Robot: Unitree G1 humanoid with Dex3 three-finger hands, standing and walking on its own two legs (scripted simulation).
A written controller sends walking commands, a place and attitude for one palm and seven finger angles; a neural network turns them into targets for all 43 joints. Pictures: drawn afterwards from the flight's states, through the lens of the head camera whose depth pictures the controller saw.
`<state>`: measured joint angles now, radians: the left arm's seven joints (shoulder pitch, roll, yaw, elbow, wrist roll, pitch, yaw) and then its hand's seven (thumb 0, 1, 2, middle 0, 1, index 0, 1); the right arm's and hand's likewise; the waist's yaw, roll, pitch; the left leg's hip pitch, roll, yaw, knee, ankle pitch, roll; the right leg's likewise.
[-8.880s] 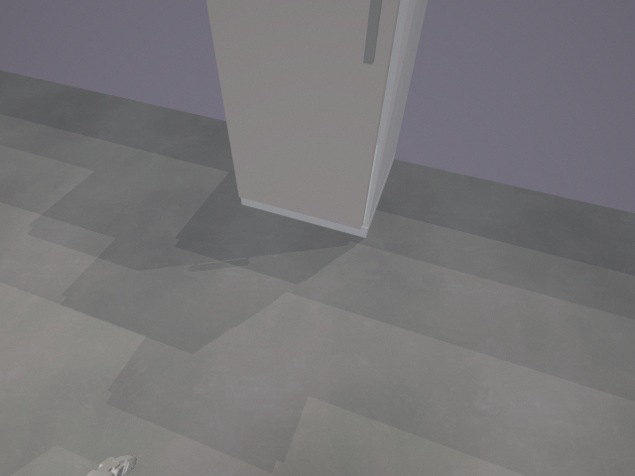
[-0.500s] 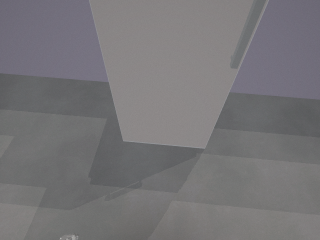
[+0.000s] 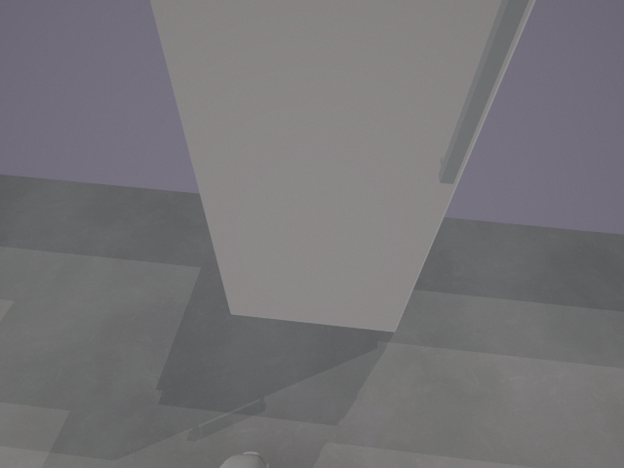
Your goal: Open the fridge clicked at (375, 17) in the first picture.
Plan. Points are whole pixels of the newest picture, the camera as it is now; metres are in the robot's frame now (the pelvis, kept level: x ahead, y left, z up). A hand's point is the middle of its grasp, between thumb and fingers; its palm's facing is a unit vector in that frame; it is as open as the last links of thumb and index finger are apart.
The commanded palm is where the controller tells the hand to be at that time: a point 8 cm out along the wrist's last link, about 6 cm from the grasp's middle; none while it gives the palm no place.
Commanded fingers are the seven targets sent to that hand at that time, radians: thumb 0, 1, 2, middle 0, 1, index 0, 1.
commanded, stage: take the last steps up to it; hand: right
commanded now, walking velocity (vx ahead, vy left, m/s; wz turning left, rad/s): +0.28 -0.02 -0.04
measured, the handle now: (484, 64) +0.64 -0.19 +0.23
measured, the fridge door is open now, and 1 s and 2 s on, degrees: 0 0 0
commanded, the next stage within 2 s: come to a stop and stand still in 0.38 s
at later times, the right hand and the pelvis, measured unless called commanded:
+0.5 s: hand out of the picture +0.09 -0.16 -0.17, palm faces +0.15 +0.97 -0.16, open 7.3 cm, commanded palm none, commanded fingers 0.00 -0.90 -0.90 0.20 0.30 0.20 0.30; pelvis +0.14 +0.00 +0.00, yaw -3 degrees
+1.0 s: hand out of the picture +0.16 -0.21 -0.17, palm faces +0.06 +0.97 -0.24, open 7.4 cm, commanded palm none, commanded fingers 0.00 -0.90 -0.90 0.20 0.30 0.20 0.30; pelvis +0.11 -0.01 +0.00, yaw -1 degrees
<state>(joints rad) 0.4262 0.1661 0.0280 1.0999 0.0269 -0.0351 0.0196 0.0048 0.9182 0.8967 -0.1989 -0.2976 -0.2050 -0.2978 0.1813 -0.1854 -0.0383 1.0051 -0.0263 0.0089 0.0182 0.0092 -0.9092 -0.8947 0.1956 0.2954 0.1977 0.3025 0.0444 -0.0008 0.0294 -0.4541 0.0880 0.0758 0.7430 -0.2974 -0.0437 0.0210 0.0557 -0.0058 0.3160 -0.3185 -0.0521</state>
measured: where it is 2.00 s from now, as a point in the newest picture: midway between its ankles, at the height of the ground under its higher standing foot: outside the picture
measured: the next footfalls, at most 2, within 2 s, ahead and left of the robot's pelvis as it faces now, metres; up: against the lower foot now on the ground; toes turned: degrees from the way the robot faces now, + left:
left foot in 0.08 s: +0.14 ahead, +0.12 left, +0.00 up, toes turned +6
right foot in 0.54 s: +0.26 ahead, -0.12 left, +0.00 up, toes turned -10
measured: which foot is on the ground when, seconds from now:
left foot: up 0.00-0.06, down 0.08-0.56, up 0.58-1.00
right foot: down 0.00-0.08, up 0.10-0.52, down 0.54-1.00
